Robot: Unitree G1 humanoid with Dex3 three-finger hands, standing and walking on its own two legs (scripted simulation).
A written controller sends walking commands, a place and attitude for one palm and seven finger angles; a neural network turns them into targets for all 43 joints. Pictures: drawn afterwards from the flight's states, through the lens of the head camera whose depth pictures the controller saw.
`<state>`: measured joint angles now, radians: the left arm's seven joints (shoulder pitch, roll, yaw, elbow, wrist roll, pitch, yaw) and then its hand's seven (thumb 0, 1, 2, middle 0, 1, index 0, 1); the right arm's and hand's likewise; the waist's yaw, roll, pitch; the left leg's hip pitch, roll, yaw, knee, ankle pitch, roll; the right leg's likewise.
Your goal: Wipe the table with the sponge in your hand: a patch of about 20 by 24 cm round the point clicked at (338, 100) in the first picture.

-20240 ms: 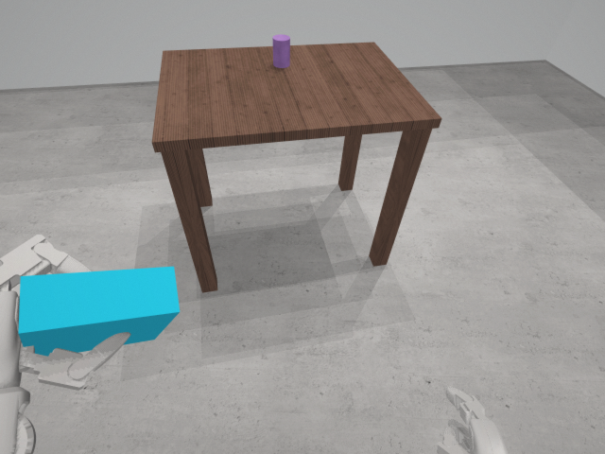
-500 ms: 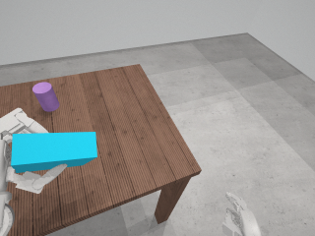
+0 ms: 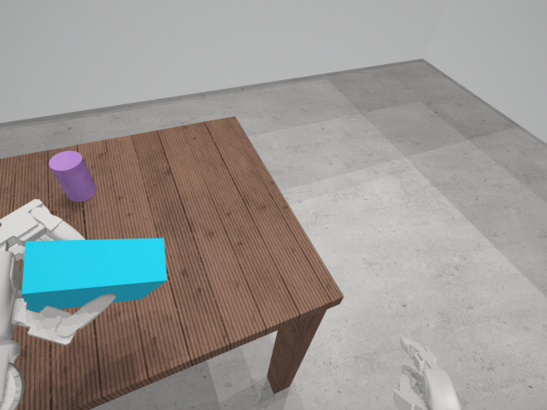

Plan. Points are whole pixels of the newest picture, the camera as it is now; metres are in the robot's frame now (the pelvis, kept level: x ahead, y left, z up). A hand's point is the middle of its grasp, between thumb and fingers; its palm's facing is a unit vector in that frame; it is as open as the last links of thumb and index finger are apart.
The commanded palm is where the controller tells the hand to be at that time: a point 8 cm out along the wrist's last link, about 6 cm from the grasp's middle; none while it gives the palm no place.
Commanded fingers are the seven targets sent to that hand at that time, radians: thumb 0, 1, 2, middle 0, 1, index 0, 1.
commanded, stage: shuffle to correct the standing spot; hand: left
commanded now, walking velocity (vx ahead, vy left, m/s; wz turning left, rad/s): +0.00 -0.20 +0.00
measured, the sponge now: (114, 274) +0.23 +0.21 +0.13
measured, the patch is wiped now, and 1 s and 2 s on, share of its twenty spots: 0.00 0.00 0.00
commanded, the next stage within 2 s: none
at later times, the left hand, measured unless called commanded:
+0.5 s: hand (125, 269) +0.23 +0.19 +0.15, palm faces +0.30 -0.86 -0.40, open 9.2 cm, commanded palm +0.17 +0.23 +0.17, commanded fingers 0.00 0.10 1.30 -1.20 -1.60 -1.20 -1.60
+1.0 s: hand (158, 266) +0.24 +0.16 +0.15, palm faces +0.28 -0.87 -0.41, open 9.2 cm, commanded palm +0.17 +0.20 +0.17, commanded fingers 0.00 0.10 1.30 -1.20 -1.60 -1.20 -1.60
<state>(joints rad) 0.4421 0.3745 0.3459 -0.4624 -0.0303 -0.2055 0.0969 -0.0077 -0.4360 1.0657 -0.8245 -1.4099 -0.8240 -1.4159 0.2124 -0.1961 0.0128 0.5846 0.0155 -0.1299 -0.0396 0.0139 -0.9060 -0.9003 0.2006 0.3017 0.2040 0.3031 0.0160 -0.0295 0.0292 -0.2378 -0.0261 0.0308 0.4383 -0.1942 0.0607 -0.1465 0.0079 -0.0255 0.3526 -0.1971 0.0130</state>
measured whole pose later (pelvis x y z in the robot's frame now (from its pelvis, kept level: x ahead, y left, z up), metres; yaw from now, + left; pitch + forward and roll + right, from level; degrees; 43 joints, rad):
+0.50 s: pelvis +0.00 -0.05 +0.00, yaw -1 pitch +1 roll -1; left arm 0.47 0.40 0.37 -0.50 -0.07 -0.16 0.07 -0.01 -0.44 1.07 -0.82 -1.41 -0.82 -1.42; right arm 0.19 -0.19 0.00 0.55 0.02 -0.09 -0.03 0.01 -0.91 -0.90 0.20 0.30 0.21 0.30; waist 0.01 -0.02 0.05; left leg -0.27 0.05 0.01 0.48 -0.22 -0.01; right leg -0.18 0.08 -0.04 0.39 -0.22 -0.06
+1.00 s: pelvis +0.01 -0.08 -0.01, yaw -1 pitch +1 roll -1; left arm 0.48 0.41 0.38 -0.53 -0.09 -0.14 0.07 -0.01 -0.44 1.07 -0.82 -1.41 -0.82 -1.42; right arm 0.21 -0.20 -0.02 0.57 0.02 -0.07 -0.04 0.01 -0.91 -0.90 0.20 0.30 0.20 0.30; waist -0.01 -0.02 0.05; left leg -0.29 0.08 0.00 0.54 -0.26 -0.05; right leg -0.21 0.12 -0.05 0.46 -0.27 -0.09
